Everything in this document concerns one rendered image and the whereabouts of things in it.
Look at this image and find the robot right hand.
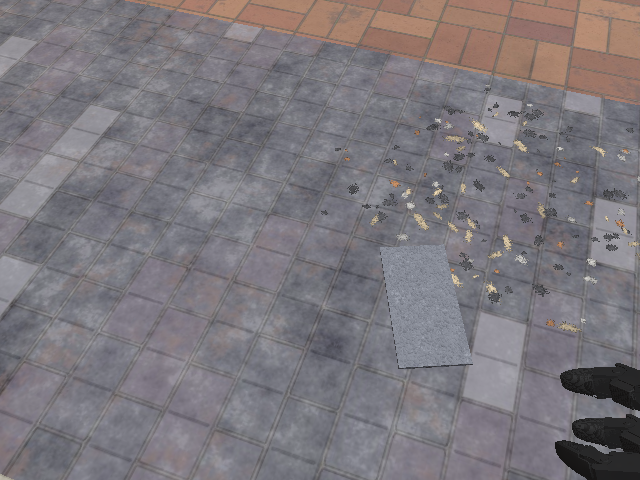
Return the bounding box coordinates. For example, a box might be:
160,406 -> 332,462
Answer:
555,363 -> 640,480

